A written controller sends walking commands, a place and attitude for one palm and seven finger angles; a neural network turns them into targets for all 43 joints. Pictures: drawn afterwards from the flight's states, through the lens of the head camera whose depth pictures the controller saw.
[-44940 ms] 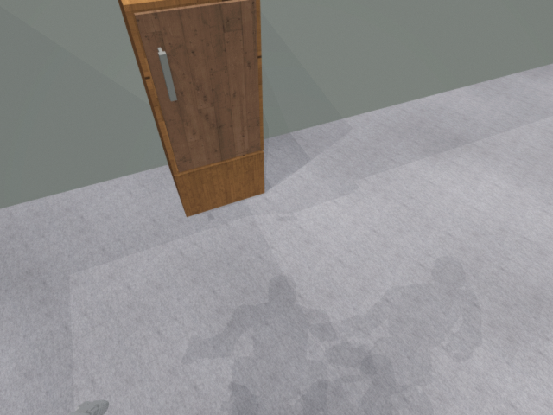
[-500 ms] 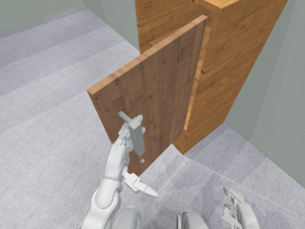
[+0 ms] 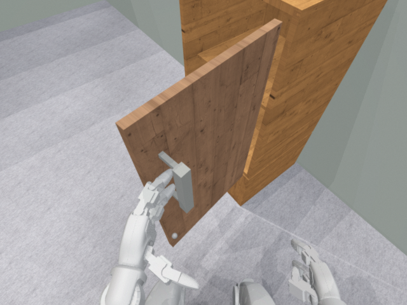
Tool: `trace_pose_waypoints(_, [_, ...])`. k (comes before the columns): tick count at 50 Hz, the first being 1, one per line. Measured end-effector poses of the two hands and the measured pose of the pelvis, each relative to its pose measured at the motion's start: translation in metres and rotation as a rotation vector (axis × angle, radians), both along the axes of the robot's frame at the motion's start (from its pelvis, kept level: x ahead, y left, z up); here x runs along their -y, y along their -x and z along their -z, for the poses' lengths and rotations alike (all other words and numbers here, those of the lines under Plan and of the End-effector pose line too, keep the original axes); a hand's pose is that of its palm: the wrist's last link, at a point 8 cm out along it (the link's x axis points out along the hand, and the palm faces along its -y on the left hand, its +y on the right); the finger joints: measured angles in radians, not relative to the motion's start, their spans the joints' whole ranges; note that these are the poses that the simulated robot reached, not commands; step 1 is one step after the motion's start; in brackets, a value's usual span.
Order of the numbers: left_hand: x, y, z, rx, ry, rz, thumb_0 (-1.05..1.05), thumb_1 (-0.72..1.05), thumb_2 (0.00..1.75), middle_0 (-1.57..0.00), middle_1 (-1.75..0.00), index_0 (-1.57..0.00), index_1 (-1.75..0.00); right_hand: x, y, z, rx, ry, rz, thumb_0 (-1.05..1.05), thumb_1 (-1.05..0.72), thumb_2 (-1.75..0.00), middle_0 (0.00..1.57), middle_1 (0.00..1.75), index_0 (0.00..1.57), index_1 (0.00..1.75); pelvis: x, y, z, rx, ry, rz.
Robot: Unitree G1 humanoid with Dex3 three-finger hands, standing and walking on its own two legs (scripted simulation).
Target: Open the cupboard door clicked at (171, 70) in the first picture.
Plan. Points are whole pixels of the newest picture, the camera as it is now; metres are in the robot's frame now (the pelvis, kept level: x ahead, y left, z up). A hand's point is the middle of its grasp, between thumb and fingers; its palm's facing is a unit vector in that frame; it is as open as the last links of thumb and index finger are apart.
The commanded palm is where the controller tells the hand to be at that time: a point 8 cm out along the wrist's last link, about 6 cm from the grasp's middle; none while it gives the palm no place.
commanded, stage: slide the hand sideways off the handle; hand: left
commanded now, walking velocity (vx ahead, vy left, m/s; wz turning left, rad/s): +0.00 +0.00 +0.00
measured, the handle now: (176, 183) +0.33 +0.07 +0.06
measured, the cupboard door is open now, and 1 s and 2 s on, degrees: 99 98 98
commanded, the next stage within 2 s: draw the hand back to the body in 0.46 s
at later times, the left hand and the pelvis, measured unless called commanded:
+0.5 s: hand (138, 259) +0.20 +0.12 +0.05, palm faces -0.03 -1.00 -0.01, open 16.1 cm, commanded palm +0.17 +0.17 +0.05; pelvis +0.00 -0.01 -0.01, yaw +0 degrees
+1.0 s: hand (91, 259) +0.18 +0.16 +0.12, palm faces -0.04 -1.00 -0.06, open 16.3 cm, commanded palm +0.16 +0.22 +0.13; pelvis +0.00 +0.00 +0.03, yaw +0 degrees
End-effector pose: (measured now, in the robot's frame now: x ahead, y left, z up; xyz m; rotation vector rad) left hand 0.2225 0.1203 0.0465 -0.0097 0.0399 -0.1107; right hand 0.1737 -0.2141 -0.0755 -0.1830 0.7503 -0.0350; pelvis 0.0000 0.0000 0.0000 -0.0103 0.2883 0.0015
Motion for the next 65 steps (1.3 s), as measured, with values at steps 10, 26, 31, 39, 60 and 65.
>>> trace_pose_waypoints(10, [-0.016,0.014,0.001,-0.025,-0.013,-0.008,-0.01,-0.49,0.30,-0.20,-0.32,-0.23,-0.33,0.010,-0.010,0.000,0.010,0.014,0.019,0.01,-0.90,-0.90,0.20,0.30,0.20,0.30,0.005,-0.008,0.003,-0.014,-0.001,0.003])
trace_pose_waypoints(26, [-0.054,0.044,-0.001,-0.020,-0.026,-0.081,-0.01,-0.49,0.30,-0.16,-0.31,-0.19,-0.31,0.023,-0.012,0.006,0.039,0.039,0.040,0.01,-0.91,-0.90,0.20,0.30,0.20,0.30,0.011,-0.004,0.012,-0.021,0.006,-0.009])
trace_pose_waypoints(31, [-0.051,0.048,-0.003,-0.005,-0.012,-0.033,-0.01,-0.50,0.30,-0.15,-0.30,-0.16,-0.30,0.021,-0.010,0.006,0.060,0.045,0.038,0.01,-0.91,-0.90,0.20,0.30,0.20,0.30,0.009,0.002,0.015,-0.016,0.012,-0.011])
trace_pose_waypoints(39, [-0.063,0.049,-0.039,0.021,-0.058,-0.054,-0.01,-0.49,0.30,-0.15,-0.30,-0.16,-0.30,0.010,0.001,-0.011,0.071,0.007,0.072,0.01,-0.91,-0.90,0.20,0.30,0.20,0.30,0.005,0.005,-0.001,0.040,0.014,-0.006])
trace_pose_waypoints(60, [-0.126,0.059,-0.110,-0.053,-0.280,-0.238,-0.01,-0.34,0.37,-0.16,-0.30,-0.16,-0.30,0.000,-0.006,-0.075,0.142,0.056,0.110,0.01,-0.90,-0.90,0.20,0.30,0.20,0.30,-0.013,-0.015,-0.053,0.169,0.023,0.000])
trace_pose_waypoints(65, [-0.140,0.058,-0.128,-0.071,-0.350,-0.332,-0.01,-0.19,0.44,-0.16,-0.30,-0.17,-0.30,-0.014,-0.013,-0.085,0.143,0.045,0.085,0.01,-0.90,-0.90,0.20,0.30,0.20,0.30,-0.018,-0.021,-0.067,0.209,0.018,-0.001])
